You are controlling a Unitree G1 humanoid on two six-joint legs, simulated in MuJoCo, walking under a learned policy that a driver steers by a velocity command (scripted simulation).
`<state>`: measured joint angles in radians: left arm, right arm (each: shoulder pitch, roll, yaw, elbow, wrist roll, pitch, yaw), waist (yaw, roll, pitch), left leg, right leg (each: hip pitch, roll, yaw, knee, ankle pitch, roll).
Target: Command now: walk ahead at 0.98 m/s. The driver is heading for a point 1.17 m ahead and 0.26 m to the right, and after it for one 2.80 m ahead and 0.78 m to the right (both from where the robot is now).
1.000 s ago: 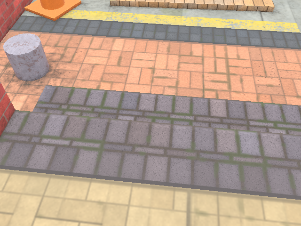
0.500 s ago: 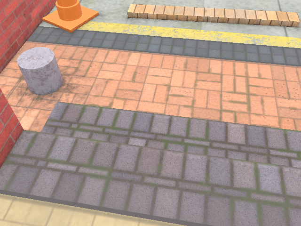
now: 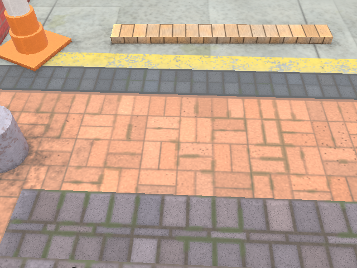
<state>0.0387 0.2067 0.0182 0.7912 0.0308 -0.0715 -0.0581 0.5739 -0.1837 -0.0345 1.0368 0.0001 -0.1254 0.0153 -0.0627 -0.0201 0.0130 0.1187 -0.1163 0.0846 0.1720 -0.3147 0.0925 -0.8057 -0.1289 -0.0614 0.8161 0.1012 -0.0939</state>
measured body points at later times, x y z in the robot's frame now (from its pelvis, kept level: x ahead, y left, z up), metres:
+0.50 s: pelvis +0.47 -0.01 -0.01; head +0.49 +0.00 +0.44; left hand +0.35 +0.25 -0.14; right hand +0.69 -0.25 -0.10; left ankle +0.71 +0.16 -0.69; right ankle +0.32 -0.08 -0.73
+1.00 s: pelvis +0.94 +0.00 -0.22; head +0.95 -0.02 +0.23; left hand +1.18 +0.20 -0.32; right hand +0.77 -0.22 -0.36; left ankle +0.75 +0.11 -0.89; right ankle +1.11 -0.14 -0.90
